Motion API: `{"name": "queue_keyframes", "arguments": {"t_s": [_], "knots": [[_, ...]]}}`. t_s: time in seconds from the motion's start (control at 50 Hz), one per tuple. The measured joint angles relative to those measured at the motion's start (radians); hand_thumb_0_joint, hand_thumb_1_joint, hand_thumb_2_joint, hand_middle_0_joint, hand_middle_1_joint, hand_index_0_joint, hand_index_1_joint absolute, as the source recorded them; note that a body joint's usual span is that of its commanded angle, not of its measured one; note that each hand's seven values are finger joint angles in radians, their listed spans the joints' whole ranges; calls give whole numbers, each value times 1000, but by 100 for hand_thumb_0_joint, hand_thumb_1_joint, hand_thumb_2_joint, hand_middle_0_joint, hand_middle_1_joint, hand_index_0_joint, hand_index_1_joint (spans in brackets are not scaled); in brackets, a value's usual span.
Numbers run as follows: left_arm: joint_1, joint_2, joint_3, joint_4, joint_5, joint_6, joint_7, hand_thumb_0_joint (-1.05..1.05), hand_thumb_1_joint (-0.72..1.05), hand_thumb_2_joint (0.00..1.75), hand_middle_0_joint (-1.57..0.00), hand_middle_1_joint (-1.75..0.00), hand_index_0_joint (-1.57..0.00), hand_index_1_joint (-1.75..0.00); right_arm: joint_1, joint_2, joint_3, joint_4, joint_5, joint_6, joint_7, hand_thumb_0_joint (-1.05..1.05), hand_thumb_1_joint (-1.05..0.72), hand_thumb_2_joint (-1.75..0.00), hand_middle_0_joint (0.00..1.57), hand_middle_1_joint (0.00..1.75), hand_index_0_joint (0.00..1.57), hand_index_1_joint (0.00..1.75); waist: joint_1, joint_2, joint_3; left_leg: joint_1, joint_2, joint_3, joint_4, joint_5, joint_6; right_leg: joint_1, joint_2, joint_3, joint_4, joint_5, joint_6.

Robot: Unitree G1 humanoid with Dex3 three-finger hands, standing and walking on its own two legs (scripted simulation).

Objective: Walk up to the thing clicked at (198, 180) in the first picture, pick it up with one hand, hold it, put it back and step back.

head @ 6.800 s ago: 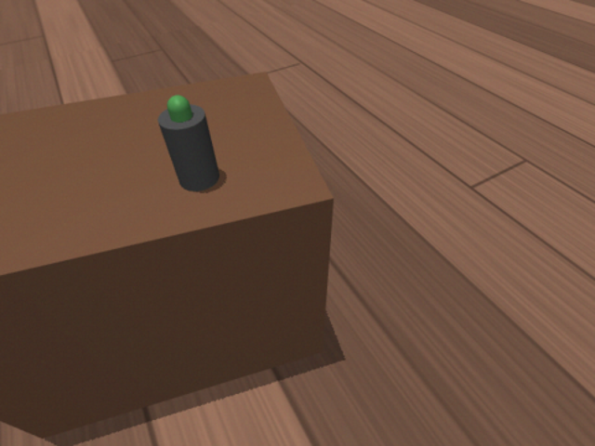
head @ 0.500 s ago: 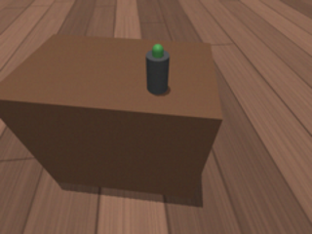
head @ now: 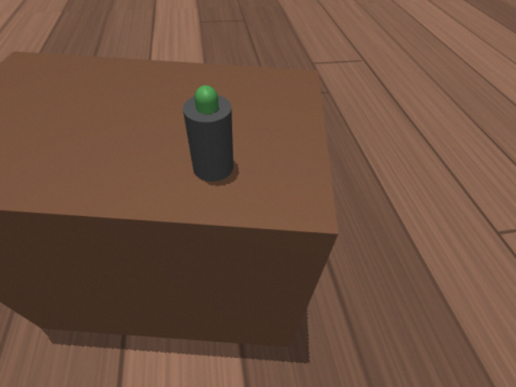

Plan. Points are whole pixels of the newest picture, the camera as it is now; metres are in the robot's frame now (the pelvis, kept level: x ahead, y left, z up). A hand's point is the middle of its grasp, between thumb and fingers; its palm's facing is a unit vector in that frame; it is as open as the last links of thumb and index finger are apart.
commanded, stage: walk up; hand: left
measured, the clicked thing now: (209, 131) +0.54 +0.13 +0.09
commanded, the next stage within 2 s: none
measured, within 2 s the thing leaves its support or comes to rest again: neither
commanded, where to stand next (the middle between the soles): +0.09 +0.00 m, yaw +0 degrees
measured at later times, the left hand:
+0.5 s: hand (130, 369) +0.18 +0.23 -0.12, palm faces -0.05 -0.91 -0.41, open 7.4 cm
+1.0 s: hand out of the picture +0.14 +0.23 -0.13, palm faces -0.05 -0.94 -0.33, open 7.4 cm
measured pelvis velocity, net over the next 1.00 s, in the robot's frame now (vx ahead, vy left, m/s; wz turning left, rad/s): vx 0.04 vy -0.01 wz -0.04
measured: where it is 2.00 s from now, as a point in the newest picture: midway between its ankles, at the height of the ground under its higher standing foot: outside the picture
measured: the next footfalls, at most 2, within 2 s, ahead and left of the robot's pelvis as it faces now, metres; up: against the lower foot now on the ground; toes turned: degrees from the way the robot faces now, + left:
right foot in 0.24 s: +0.09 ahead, -0.15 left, +0.00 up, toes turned -2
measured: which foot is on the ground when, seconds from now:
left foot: down 0.00-1.00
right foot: down 0.00-0.00, up 0.02-0.22, down 0.24-1.00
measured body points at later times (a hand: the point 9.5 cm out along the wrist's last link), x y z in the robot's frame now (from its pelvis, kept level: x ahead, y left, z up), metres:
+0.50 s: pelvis +0.06 -0.03 +0.01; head +0.08 -0.05 +0.46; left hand +0.19 +0.28 -0.09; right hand +0.14 -0.34 -0.13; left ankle +0.06 +0.11 -0.72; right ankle +0.05 -0.15 -0.72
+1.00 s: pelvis +0.04 -0.01 +0.02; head +0.05 -0.01 +0.47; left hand +0.15 +0.28 -0.11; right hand +0.10 -0.32 -0.11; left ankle +0.06 +0.11 -0.72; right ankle +0.05 -0.15 -0.72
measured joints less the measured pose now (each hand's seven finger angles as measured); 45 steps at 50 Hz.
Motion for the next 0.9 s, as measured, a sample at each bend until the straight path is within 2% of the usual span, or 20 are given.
{"name": "queue_keyframes", "arguments": {"t_s": [0.08, 0.12, 0.18, 0.22, 0.24, 0.26, 0.3, 0.4, 0.64, 0.9], "knots": [[-61, -13, -14, 5, -7, 8, 19, 1, 90, 90, -20, -30, -20, -30, -28, 25, 26, -8, 6, -2, -4, 1, -90, -90, 20, 30, 20, 30, -21, 9, 5, 40, 12, 7, -24, -35, 6, -66, 16, 22, 145, -141, -4], [-89, -7, -15, 7, -7, 5, 20, 1, 90, 90, -20, -30, -20, -30, -40, 36, 38, -12, 9, -3, -7, 1, -90, -90, 20, 30, 20, 30, -27, 9, 4, 61, 17, 14, -51, -34, 2, -87, 4, 28, 146, -148, -5], [-131, 0, -12, 13, -10, -3, 25, 1, 90, 90, -20, -30, -20, -30, -64, 39, 50, -13, 15, -2, -9, 1, -90, -90, 21, 30, 21, 30, -34, 17, 11, 77, 24, 20, -59, -43, -7, -91, -27, 16, 71, -78, 2], [-151, 4, -10, 20, -10, -13, 31, 1, 90, 90, -20, -30, -20, -30, -80, 34, 54, -11, 22, 9, -9, 1, -90, -90, 21, 30, 21, 30, -35, 29, 17, 78, 32, 24, -34, -64, -16, -65, -41, 2, -37, 32, 4], [-158, 8, -9, 25, -8, -18, 34, 1, 90, 90, -20, -30, -20, -30, -88, 31, 53, -9, 28, 16, -9, 1, -90, -90, 21, 30, 21, 30, -34, 30, 17, 77, 33, 29, -14, -79, -21, -49, -46, 2, -89, 110, 11], [-168, 5, -7, 36, -5, -20, 38, 1, 90, 90, -20, -30, -20, -30, -98, 25, 51, -2, 35, 25, -9, 1, -90, -90, 21, 30, 21, 30, -36, 46, 21, 78, 42, 24, 6, -94, -28, -39, -39, -2, -93, 122, 28], [-179, -5, -11, 52, 0, -21, 41, 1, 90, 90, -20, -30, -20, -30, -108, 15, 44, 13, 47, 44, -12, 1, -90, -90, 21, 30, 21, 30, -45, 74, 11, 80, 51, 10, 16, -104, -35, -33, -31, -14, -83, 98, 39], [-203, -15, -28, 77, 0, -16, 38, 1, 90, 90, -20, -30, -20, -30, -122, -7, 33, 61, 44, 60, -7, 1, -90, -90, 20, 30, 20, 30, -49, 81, -13, 115, 20, 7, -40, -90, -43, -33, -55, -6, -62, 65, 40], [-282, -39, -37, 140, -2, -12, 36, 1, 90, 90, -20, -30, -20, -30, -160, -7, 39, 161, 40, 68, 7, 1, -91, -90, 20, 30, 20, 30, -53, 53, 2, 177, 27, 11, -172, -16, -51, 19, -45, -6, -178, 132, 34], [-279, -51, -31, 207, 8, 0, 23, 1, 90, 90, -21, -30, -21, -30, -165, 7, 41, 223, 31, 64, 9, 1, -91, -90, 20, 30, 20, 30, -50, 36, -15, 198, 25, 16, -250, 40, -40, 59, -45, -3, -298, 213, 47]]}}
